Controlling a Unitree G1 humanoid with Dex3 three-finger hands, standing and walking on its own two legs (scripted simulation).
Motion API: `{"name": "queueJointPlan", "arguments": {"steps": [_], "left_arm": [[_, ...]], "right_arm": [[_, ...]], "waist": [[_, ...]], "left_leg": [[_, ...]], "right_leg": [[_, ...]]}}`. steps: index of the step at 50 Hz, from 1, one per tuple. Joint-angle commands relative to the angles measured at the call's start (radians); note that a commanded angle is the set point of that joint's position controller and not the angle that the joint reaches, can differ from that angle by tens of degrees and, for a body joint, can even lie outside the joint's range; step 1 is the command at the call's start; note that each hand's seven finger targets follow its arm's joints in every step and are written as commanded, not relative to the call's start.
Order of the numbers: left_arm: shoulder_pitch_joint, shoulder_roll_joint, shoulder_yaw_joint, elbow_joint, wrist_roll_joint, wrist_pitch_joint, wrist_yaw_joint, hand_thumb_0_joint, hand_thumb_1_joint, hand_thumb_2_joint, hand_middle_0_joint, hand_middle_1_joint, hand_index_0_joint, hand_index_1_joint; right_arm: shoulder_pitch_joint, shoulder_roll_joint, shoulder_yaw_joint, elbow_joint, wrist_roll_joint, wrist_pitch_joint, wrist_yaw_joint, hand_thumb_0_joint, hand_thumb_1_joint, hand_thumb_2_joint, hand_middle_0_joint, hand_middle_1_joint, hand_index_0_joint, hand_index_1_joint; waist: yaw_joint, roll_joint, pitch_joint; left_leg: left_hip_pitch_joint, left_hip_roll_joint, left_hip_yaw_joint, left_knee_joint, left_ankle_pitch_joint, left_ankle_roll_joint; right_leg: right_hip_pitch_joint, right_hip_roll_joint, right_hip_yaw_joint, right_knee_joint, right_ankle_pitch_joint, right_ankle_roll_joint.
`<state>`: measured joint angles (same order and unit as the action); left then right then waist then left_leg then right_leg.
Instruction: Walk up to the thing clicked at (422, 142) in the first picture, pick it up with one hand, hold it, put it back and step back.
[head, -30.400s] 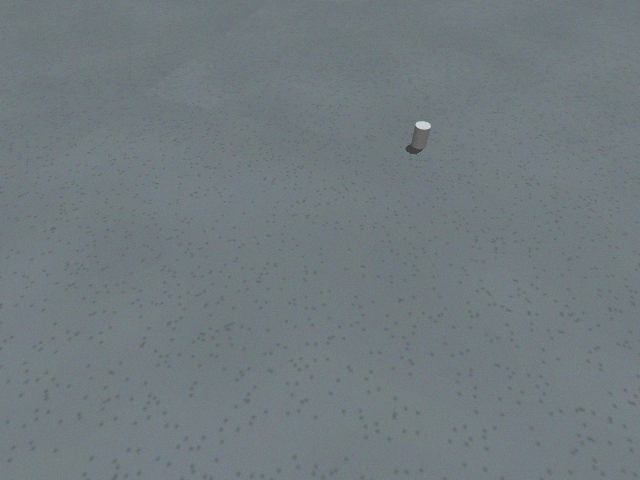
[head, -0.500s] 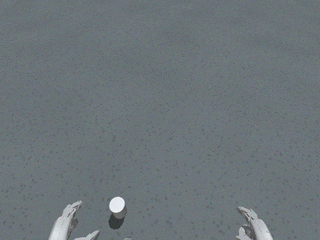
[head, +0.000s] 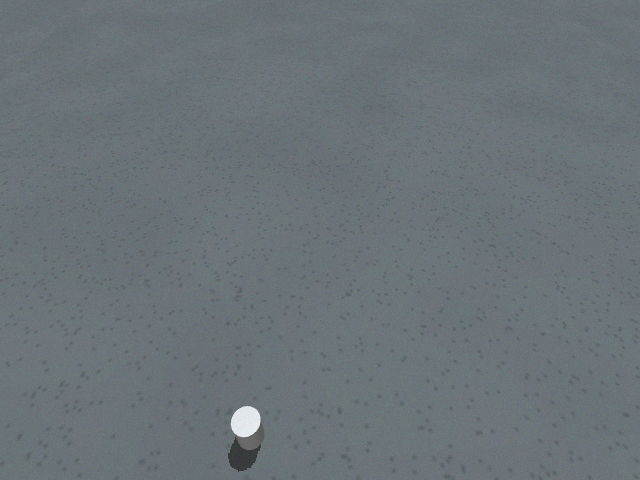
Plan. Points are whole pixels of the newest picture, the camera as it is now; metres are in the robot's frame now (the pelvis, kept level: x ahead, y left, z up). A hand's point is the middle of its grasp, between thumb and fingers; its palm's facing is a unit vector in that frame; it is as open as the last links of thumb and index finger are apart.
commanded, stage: stand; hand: left
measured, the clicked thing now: (248, 428) +0.40 +0.20 -0.71
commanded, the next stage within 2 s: step back in 1.64 s
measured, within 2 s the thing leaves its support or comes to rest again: neither
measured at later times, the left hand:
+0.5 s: hand out of the picture +0.04 +0.24 -0.15, palm faces -0.02 -0.94 -0.35, open 7.4 cm
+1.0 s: hand out of the picture +0.10 +0.23 -0.15, palm faces -0.02 -0.94 -0.35, open 7.4 cm
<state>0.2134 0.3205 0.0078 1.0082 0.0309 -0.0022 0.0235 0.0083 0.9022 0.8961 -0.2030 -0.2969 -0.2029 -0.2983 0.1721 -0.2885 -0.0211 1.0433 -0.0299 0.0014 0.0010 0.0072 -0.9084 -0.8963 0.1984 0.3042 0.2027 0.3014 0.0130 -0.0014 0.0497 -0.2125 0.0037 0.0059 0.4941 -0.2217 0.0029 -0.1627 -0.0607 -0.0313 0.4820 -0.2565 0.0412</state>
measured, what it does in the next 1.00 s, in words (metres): stands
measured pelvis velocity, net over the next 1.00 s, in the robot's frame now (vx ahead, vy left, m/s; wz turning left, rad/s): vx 0.02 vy -0.02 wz -0.01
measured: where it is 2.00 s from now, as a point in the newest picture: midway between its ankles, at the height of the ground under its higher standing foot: outside the picture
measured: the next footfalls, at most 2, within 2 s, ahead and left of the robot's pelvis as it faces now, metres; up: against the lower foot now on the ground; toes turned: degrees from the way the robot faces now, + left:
left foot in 1.92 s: +0.01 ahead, +0.11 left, +0.00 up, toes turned -2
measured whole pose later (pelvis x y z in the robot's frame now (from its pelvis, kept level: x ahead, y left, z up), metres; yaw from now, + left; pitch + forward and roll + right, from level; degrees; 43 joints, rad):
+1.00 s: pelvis +0.02 -0.02 +0.01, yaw -1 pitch -3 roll +0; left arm 0.10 0.32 0.01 1.15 0.02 -0.01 0.01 0.01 0.91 0.90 -0.20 -0.30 -0.20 -0.30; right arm 0.10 -0.33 -0.01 1.16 -0.01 -0.01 0.00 0.00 -0.91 -0.90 0.20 0.30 0.20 0.30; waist 0.00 0.01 0.05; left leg -0.11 0.03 0.01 0.32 -0.16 -0.02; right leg -0.08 -0.04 -0.03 0.33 -0.20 0.02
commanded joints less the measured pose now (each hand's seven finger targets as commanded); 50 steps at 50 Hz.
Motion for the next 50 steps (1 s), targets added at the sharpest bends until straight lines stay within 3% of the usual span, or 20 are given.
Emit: {"name": "queueJointPlan", "arguments": {"steps": [1,3,7,18,20,26,28,33,40,50], "left_arm": [[-0.047,0.188,0.036,-0.023,-0.004,-0.026,0.006,0.0,0.9,0.9,-0.2,-0.3,-0.2,-0.301],[-0.047,0.191,0.034,-0.003,-0.004,-0.026,0.003,0.0,0.9,0.9,-0.2,-0.3,-0.2,-0.301],[-0.06,0.196,0.033,0.028,-0.002,-0.03,0.003,0.0,0.9,0.9,-0.2,-0.3,-0.2,-0.301],[-0.074,0.207,0.027,0.075,-0.003,-0.029,0.003,0.0,0.9,0.9,-0.2,-0.3,-0.2,-0.301],[-0.085,0.214,0.03,0.074,-0.009,-0.031,0.003,0.0,0.9,0.9,-0.2,-0.3,-0.2,-0.301],[-0.094,0.216,0.03,0.089,-0.011,-0.031,0.002,0.0,0.9,0.9,-0.2,-0.3,-0.2,-0.301],[-0.098,0.206,0.028,0.089,-0.011,-0.032,0.001,0.0,0.9,0.9,-0.2,-0.3,-0.2,-0.301],[-0.107,0.208,0.031,0.094,-0.013,-0.029,0.0,0.0,0.9,0.9,-0.2,-0.3,-0.2,-0.301],[-0.12,0.207,0.033,0.096,-0.015,-0.031,0.0,0.0,0.9,0.9,-0.2,-0.3,-0.2,-0.301],[-0.143,0.213,0.038,0.092,-0.015,-0.026,-0.003,0.0,0.9,0.9,-0.2,-0.3,-0.2,-0.301]], "right_arm": [[-0.051,-0.218,-0.043,-0.037,0.0,-0.024,-0.019,0.0,-0.9,-0.9,0.2,0.3,0.2,0.3],[-0.056,-0.222,-0.043,-0.023,0.002,-0.024,-0.018,0.0,-0.9,-0.9,0.2,0.3,0.2,0.3],[-0.063,-0.216,-0.041,0.0,0.005,-0.024,-0.017,0.0,-0.9,-0.9,0.2,0.3,0.2,0.3],[-0.074,-0.225,-0.036,0.034,0.009,-0.015,-0.01,0.0,-0.9,-0.9,0.2,0.3,0.2,0.3],[-0.068,-0.219,-0.03,0.042,0.009,-0.018,-0.011,0.0,-0.9,-0.9,0.2,0.3,0.2,0.3],[-0.069,-0.225,-0.028,0.05,0.011,-0.018,-0.011,0.0,-0.9,-0.9,0.2,0.3,0.2,0.3],[-0.082,-0.23,-0.027,0.052,0.01,-0.021,-0.014,0.0,-0.9,-0.9,0.2,0.3,0.2,0.3],[-0.086,-0.239,-0.025,0.058,0.013,-0.025,-0.016,0.0,-0.9,-0.9,0.2,0.3,0.2,0.3],[-0.088,-0.239,-0.022,0.061,0.015,-0.029,-0.019,0.0,-0.9,-0.9,0.2,0.3,0.2,0.3],[-0.101,-0.244,-0.024,0.064,0.012,-0.028,-0.019,0.0,-0.9,-0.9,0.2,0.3,0.2,0.3]], "waist": [[-0.003,0.032,-0.008],[-0.003,0.032,-0.005],[-0.004,0.008,-0.035],[-0.011,-0.007,0.009],[-0.01,0.005,-0.012],[-0.012,-0.012,-0.017],[-0.008,0.008,-0.041],[-0.008,0.02,-0.048],[-0.007,-0.009,-0.079],[-0.011,0.003,-0.06]], "left_leg": [[-0.023,0.097,-0.133,-0.195,-0.055,0.022],[-0.017,0.099,-0.136,-0.216,-0.085,0.02],[0.033,0.1,-0.126,-0.21,-0.025,0.02],[0.044,0.092,-0.109,-0.202,-0.027,0.017],[0.06,0.099,-0.106,-0.202,0.022,0.017],[0.057,0.1,-0.1,-0.209,0.058,0.016],[0.077,0.107,-0.098,-0.202,0.1,0.015],[0.087,0.111,-0.093,-0.213,0.12,0.013],[0.13,0.124,-0.083,-0.197,0.278,0.011],[0.121,0.124,-0.073,-0.225,0.193,0.001]], "right_leg": [[0.012,-0.051,0.07,-0.124,0.002,-0.057],[0.009,-0.049,0.068,-0.137,-0.012,-0.054],[0.012,-0.063,0.075,-0.156,0.016,-0.055],[-0.041,-0.069,0.091,-0.217,-0.07,-0.048],[-0.014,-0.074,0.096,-0.205,-0.001,-0.052],[0.005,-0.073,0.092,-0.21,0.013,-0.052],[0.023,-0.073,0.086,-0.202,0.079,-0.052],[0.042,-0.074,0.086,-0.199,0.121,-0.051],[0.076,-0.078,0.079,-0.184,0.266,-0.045],[0.058,-0.074,0.083,-0.209,0.181,-0.047]]}}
